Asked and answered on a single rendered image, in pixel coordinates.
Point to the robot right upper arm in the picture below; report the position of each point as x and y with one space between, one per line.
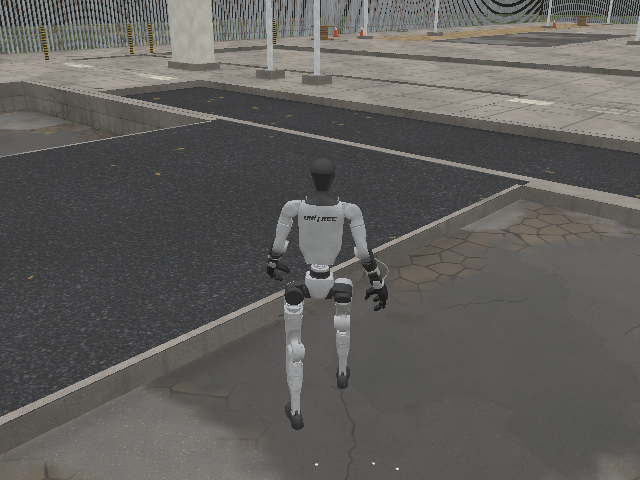
353 213

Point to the robot right forearm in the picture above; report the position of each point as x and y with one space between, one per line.
372 270

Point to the robot left forearm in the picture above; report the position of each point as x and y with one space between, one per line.
273 257

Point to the robot right hand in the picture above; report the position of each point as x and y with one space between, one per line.
382 296

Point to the robot right thigh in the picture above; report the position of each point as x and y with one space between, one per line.
342 293

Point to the robot left upper arm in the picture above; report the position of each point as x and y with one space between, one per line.
284 225

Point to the robot left foot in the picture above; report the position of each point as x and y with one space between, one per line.
296 420

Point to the robot left hand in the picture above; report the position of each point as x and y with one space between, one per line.
280 266

